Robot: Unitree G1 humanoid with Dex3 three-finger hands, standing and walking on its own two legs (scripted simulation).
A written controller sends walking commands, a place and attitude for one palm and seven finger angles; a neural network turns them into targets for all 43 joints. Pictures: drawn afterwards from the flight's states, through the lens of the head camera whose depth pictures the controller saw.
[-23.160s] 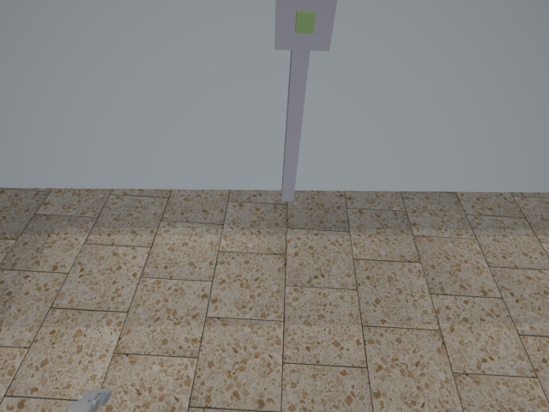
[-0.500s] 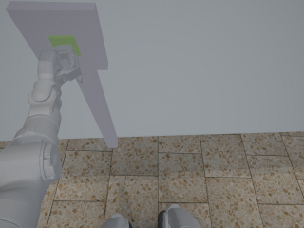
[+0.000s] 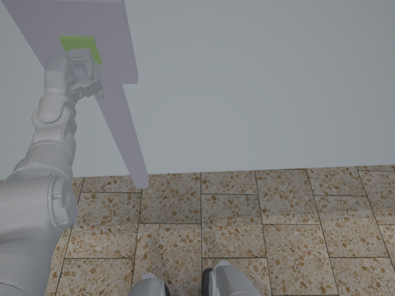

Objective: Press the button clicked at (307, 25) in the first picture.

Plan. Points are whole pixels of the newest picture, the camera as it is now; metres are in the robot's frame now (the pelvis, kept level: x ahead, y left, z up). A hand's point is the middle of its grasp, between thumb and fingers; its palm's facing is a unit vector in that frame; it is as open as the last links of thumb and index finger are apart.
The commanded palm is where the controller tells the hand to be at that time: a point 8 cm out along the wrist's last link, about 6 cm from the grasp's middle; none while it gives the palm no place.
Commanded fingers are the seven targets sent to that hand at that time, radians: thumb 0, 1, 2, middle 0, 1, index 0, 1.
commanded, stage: pull the fist back off the button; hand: left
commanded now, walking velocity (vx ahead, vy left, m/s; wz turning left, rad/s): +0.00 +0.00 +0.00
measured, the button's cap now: (82, 47) +0.57 +0.17 +0.13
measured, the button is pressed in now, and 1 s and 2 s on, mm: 12 0 0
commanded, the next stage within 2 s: draw the hand back to the body in 0.84 s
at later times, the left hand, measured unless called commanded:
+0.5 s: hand (96, 94) +0.49 +0.15 +0.10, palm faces -0.01 -1.00 -0.03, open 3.0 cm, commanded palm +0.44 +0.19 +0.11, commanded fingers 0.00 0.90 0.90 -1.30 -1.50 -1.30 -1.50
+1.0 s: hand (92, 112) +0.44 +0.15 +0.10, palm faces -0.03 -1.00 -0.04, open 3.1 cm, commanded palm +0.40 +0.20 +0.11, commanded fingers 0.00 0.90 0.90 -1.30 -1.50 -1.30 -1.50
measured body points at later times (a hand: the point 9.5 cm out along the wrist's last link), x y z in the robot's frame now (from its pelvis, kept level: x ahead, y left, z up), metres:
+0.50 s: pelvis +0.04 +0.00 +0.02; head +0.11 -0.01 +0.46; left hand +0.48 +0.20 +0.10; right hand +0.09 -0.26 -0.10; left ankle +0.02 +0.09 -0.69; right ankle +0.06 -0.11 -0.69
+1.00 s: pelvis +0.05 -0.01 +0.02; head +0.11 -0.02 +0.47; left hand +0.44 +0.20 +0.11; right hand +0.19 -0.26 -0.08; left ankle +0.02 +0.09 -0.69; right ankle +0.06 -0.11 -0.69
